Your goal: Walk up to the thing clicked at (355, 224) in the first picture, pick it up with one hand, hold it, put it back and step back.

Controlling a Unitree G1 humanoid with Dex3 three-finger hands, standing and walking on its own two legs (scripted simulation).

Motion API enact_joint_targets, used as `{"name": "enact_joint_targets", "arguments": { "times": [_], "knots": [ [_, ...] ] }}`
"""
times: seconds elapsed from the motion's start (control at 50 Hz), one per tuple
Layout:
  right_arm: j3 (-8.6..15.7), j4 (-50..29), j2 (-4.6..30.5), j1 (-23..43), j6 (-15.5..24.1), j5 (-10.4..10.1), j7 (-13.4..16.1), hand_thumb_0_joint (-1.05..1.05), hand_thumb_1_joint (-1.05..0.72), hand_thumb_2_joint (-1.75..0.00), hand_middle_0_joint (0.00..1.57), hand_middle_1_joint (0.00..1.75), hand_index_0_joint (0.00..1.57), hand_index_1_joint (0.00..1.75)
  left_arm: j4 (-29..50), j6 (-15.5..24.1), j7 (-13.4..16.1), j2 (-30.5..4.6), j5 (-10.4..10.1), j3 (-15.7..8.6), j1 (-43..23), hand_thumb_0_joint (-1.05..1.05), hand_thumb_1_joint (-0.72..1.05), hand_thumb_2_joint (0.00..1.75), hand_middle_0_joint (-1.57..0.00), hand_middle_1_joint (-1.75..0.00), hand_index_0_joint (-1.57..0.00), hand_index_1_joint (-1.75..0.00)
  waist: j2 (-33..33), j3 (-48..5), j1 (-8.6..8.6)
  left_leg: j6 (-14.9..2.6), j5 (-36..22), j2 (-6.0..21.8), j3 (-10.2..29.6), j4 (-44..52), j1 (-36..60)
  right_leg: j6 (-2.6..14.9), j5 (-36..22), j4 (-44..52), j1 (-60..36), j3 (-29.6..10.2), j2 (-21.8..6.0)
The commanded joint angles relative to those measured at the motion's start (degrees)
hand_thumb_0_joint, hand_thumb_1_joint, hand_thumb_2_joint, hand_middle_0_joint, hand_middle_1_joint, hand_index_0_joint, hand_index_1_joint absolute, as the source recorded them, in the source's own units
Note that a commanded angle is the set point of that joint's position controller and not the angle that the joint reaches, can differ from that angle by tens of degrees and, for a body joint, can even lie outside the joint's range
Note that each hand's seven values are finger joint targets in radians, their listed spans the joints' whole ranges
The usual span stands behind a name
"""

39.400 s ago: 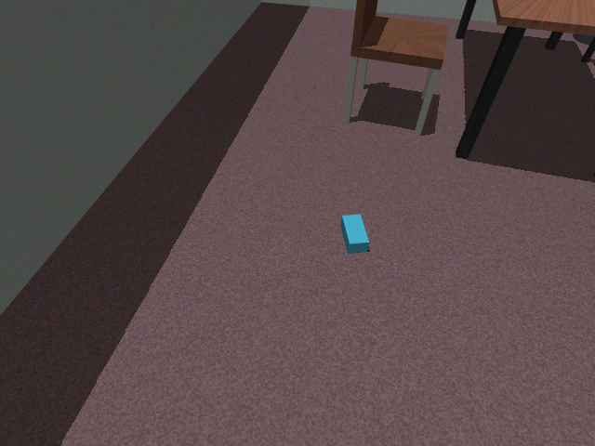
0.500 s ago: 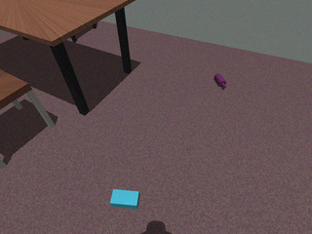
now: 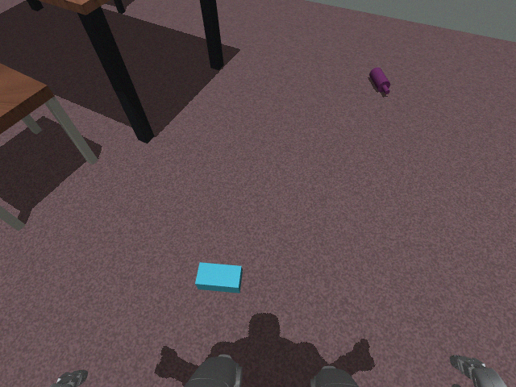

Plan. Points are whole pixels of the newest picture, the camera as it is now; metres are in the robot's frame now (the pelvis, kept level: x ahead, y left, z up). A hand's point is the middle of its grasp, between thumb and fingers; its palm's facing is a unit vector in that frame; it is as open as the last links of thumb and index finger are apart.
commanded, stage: walk up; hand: left
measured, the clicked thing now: (219, 277) +0.52 +0.18 -0.72
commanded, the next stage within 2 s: none
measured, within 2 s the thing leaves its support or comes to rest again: neither
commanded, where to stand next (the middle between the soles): +0.13 -0.05 m, yaw -2 degrees
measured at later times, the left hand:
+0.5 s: hand (121, 384) +0.15 +0.25 -0.16, palm faces -0.09 -0.93 -0.34, open 7.4 cm
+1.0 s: hand out of the picture +0.09 +0.26 -0.14, palm faces +0.06 -0.90 -0.44, open 7.4 cm
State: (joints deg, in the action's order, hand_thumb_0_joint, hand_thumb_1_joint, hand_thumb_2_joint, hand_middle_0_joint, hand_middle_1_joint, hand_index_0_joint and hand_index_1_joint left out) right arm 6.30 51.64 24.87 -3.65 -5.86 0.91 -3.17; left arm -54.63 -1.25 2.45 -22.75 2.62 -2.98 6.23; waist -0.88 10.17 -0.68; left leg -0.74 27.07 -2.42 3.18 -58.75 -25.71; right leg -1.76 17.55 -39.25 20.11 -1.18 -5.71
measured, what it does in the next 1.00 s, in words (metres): steps on the spot: left foot, then right foot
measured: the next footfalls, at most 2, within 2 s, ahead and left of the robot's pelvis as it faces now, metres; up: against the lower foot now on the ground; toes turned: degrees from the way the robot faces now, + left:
left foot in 0.06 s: +0.01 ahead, +0.15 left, +0.00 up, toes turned -1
right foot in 0.50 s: +0.15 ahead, -0.14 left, +0.00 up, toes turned -1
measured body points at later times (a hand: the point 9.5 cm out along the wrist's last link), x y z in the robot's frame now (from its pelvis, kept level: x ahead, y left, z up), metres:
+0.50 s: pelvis +0.03 -0.02 +0.00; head +0.09 +0.00 +0.44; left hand +0.15 +0.30 -0.13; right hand +0.03 -0.37 -0.09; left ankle -0.03 +0.15 -0.72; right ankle +0.12 -0.14 -0.72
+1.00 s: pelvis +0.00 -0.03 -0.01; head +0.06 -0.02 +0.44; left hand +0.09 +0.31 -0.11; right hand +0.10 -0.35 -0.12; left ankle -0.02 +0.10 -0.69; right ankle +0.11 -0.14 -0.72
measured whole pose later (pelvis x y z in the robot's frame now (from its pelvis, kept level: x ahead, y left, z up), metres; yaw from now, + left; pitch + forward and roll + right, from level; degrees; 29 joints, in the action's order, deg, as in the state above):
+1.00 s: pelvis +0.00 -0.03 -0.01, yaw +5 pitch -2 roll +0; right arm 4.0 49.2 24.3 -11.2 -3.1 2.1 -1.3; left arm -49.2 -0.3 1.7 -22.8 1.5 -3.9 7.1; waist -0.4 10.0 -0.1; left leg -1.1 29.5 -1.1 2.9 -53.9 -21.5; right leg 1.5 11.1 -39.3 26.1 4.2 -3.0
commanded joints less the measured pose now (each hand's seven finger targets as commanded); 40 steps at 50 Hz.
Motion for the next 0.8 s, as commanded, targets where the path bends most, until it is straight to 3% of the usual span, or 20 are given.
{"name": "enact_joint_targets", "arguments": {
  "times": [0.0,0.02,0.04,0.06,0.08,0.1,0.12,0.16,0.24,0.36,0.44,0.46,0.48,0.5,0.52,0.54,0.6,0.64,0.72,0.78],
  "knots": [
    [1.9,-0.6,6.6,-10.7,3.3,0.3,0.2,0.0,-0.9,-0.9,0.2,0.3,0.2,0.3,6.3,2.4,0.2,-14.1,1.9,-3.5,-3.4,0.0,0.9,0.9,-0.2,-0.3,-0.2,-0.3,11.1,-17.6,-2.01,-0.06,4.4,2.6,-2.4,24.3,13.0,9.64,5.0,6.9,-4.9,-6.1,-7.1],
    [2.2,1.8,6.5,-16.1,4.6,0.4,0.9,0.0,-0.9,-0.9,0.2,0.3,0.2,0.3,6.5,1.6,-0.6,-12.2,1.9,-2.7,-3.9,0.0,0.9,0.9,-0.2,-0.3,-0.2,-0.3,5.7,-17.9,-5.25,0.29,-1.2,2.0,-2.9,36.3,22.8,7.89,11.6,-3.2,0.4,-3.2,-3.5],
    [3.2,2.1,10.1,-19.5,6.0,1.3,1.6,0.0,-0.9,-0.9,0.2,0.3,0.2,0.3,7.1,0.8,-1.3,-8.3,1.2,-1.8,-1.7,0.0,0.9,0.9,-0.2,-0.3,-0.2,-0.3,-6.6,-14.5,-6.18,-0.8,3.8,6.7,10.6,41.9,28.7,5.16,15.6,-18.2,11.9,0.4,2.7],
    [4.5,0.6,17.4,-20.5,7.2,2.5,2.4,0.0,-0.9,-0.9,0.2,0.3,0.2,0.3,8.6,0.8,-1.4,-6.5,1.1,-1.4,0.0,0.0,0.9,0.9,-0.2,-0.3,-0.2,-0.3,-13.9,-10.2,-4.79,-3.47,1.0,18.3,32.7,42.9,30.2,3.6,20.8,-28.7,27.8,-3.6,9.2],
    [4.6,-1.9,20.4,-15.5,8.1,1.8,2.9,0.0,-0.9,-0.9,0.2,0.3,0.2,0.3,8.0,0.7,-1.3,-11.5,0.6,-2.9,0.3,0.0,0.9,0.9,-0.2,-0.3,-0.2,-0.3,-4.4,-7.8,-2.82,-8.72,3.7,23.7,37.2,44.5,24.8,4.36,13.9,-26.3,27.4,-8.5,6.0],
    [4.9,-1.7,23.5,-12.7,8.9,0.4,3.0,0.0,-0.9,-0.9,0.2,0.3,0.2,0.3,8.3,1.3,-1.4,-13.7,0.9,-3.1,-4.2,0.0,0.9,0.9,-0.2,-0.3,-0.2,-0.3,-7.5,-4.2,-3.29,-13.26,5.2,28.2,43.3,47.8,18.8,3.72,12.3,-25.1,25.8,-10.9,2.7],
    [4.2,-1.5,20.8,-10.8,9.7,0.6,3.5,0.0,-0.9,-0.9,0.2,0.3,0.2,0.3,8.0,1.7,-1.8,-16.1,0.5,-3.7,-6.7,0.0,0.9,0.9,-0.2,-0.3,-0.2,-0.3,-2.1,-0.6,-2.15,-12.67,1.0,25.3,37.9,46.9,17.0,3.11,9.2,-25.0,24.7,-13.0,1.5],
    [2.8,-1.8,15.5,-12.1,11.3,0.8,4.8,0.0,-0.9,-0.9,0.2,0.3,0.2,0.3,5.9,0.9,-3.7,-15.9,-0.7,-5.0,-0.9,0.0,0.9,0.9,-0.2,-0.3,-0.2,-0.3,-0.6,-1.1,0.04,-5.79,-16.5,17.3,19.8,41.0,21.8,2.72,1.3,-23.1,22.3,-12.4,2.1],
    [2.6,-1.3,14.2,-17.1,11.9,-0.1,6.7,0.0,-0.9,-0.9,0.2,0.3,0.2,0.3,7.3,-1.7,-5.4,-13.3,-0.1,-5.5,1.5,0.0,0.9,0.9,-0.2,-0.3,-0.2,-0.3,-2.8,-1.4,0.37,-5.27,-36.6,16.5,10.6,37.8,18.7,1.48,-2.4,-21.9,16.1,-10.3,4.8],
    [1.7,-4.0,11.8,-15.5,10.3,0.5,6.8,0.0,-0.9,-0.9,0.2,0.3,0.2,0.3,10.1,-1.6,-4.8,-9.9,-1.9,-3.8,-2.1,0.0,0.9,0.9,-0.2,-0.3,-0.2,-0.3,-11.7,-2.2,-1.17,-7.47,-45.3,13.5,2.4,34.7,17.3,1.96,-2.8,-9.4,9.0,-4.0,5.7],
    [1.1,-5.2,12.1,-14.0,8.2,-0.1,6.5,0.0,-0.9,-0.9,0.2,0.3,0.2,0.3,8.3,-0.8,-4.5,-9.4,-1.8,-3.7,-1.2,0.0,0.9,0.9,-0.2,-0.3,-0.2,-0.3,-11.7,-6.8,-0.82,-7.2,-42.7,11.5,0.0,26.5,14.8,3.16,-4.0,4.6,-4.4,3.2,6.1],
    [0.7,-5.7,12.2,-14.1,7.8,-0.6,6.4,0.0,-0.9,-0.9,0.2,0.3,0.2,0.3,6.7,-0.6,-4.4,-9.9,-1.6,-4.3,3.1,0.0,0.9,0.9,-0.2,-0.3,-0.2,-0.3,-8.5,-9.4,1.54,-6.65,-43.2,10.8,-0.2,19.8,13.3,3.88,-8.1,9.7,-11.8,3.7,7.0],
    [-0.1,-5.7,9.9,-16.3,7.6,-1.3,6.5,0.0,-0.9,-0.9,0.2,0.3,0.2,0.3,5.6,-0.2,-4.1,-12.7,-1.1,-5.3,7.0,0.0,0.9,0.9,-0.2,-0.3,-0.2,-0.3,-1.0,-12.6,3.59,-5.13,-37.0,9.2,-0.2,9.9,10.9,4.94,-14.0,13.4,-18.3,1.1,5.4],
    [-0.9,-6.1,7.9,-19.8,7.8,-2.1,6.5,0.0,-0.9,-0.9,0.2,0.3,0.2,0.3,6.2,0.3,-3.8,-17.2,-0.3,-6.7,8.8,0.0,0.9,0.9,-0.2,-0.3,-0.2,-0.3,11.6,-17.6,4.04,-2.16,-18.9,2.4,-1.4,-4.2,4.9,9.82,-28.8,14.7,-23.9,-13.2,-4.7],
    [-1.1,-5.9,7.5,-21.2,7.3,-2.3,7.3,0.0,-0.9,-0.9,0.2,0.3,0.2,0.3,8.2,-0.1,-3.6,-16.7,-1.1,-6.3,7.6,0.0,0.9,0.9,-0.2,-0.3,-0.2,-0.3,15.4,-19.6,3.7,-1.53,7.4,-2.9,-0.9,-9.7,-1.7,15.77,-31.0,16.2,-24.8,-24.9,-12.7],
    [-0.5,-4.6,9.3,-19.7,6.7,-1.6,8.2,0.0,-0.9,-0.9,0.2,0.3,0.2,0.3,9.4,-0.2,-3.4,-17.0,-0.9,-6.0,5.1,0.0,0.9,0.9,-0.2,-0.3,-0.2,-0.3,16.1,-18.2,3.63,-1.38,12.5,0.0,1.9,-11.5,2.1,19.41,-21.3,17.7,-16.1,-28.7,-15.3],
    [-0.2,-2.5,11.2,-20.0,6.5,-1.7,7.0,0.0,-0.9,-0.9,0.2,0.3,0.2,0.3,11.6,-1.0,-3.1,-12.2,-1.2,-5.0,-1.2,0.0,0.9,0.9,-0.2,-0.3,-0.2,-0.3,7.5,-12.3,0.33,-0.99,4.3,0.7,2.5,-11.4,1.4,13.43,-5.1,17.6,-7.9,-13.3,-6.5],
    [-1.0,-2.3,9.4,-18.8,6.1,-1.5,6.4,0.0,-0.9,-0.9,0.2,0.3,0.2,0.3,11.3,-0.4,-2.5,-11.6,-0.9,-4.9,-1.6,0.0,0.9,0.9,-0.2,-0.3,-0.2,-0.3,8.3,-11.0,1.03,-0.08,1.2,1.0,1.2,-6.8,3.1,13.47,1.5,18.5,-3.5,-11.7,-5.0],
    [-1.8,-2.6,8.2,-14.0,5.4,-0.3,5.2,0.0,-0.9,-0.9,0.2,0.3,0.2,0.3,9.6,1.1,-1.7,-12.2,-1.3,-4.5,1.6,0.0,0.9,0.9,-0.2,-0.3,-0.2,-0.3,7.7,-8.1,2.91,0.87,1.6,1.4,2.4,4.7,0.7,14.08,-2.8,18.6,-5.4,-14.5,-8.0],
    [-1.0,-2.9,9.3,-12.8,4.4,0.5,4.9,0.0,-0.9,-0.9,0.2,0.3,0.2,0.3,9.3,1.5,-0.9,-14.5,-1.9,-5.0,2.4,0.0,0.9,0.9,-0.2,-0.3,-0.2,-0.3,9.5,-8.2,2.65,0.65,2.3,1.9,2.3,5.0,0.6,15.26,-14.2,16.2,-6.2,-18.9,-13.1]
  ]
}}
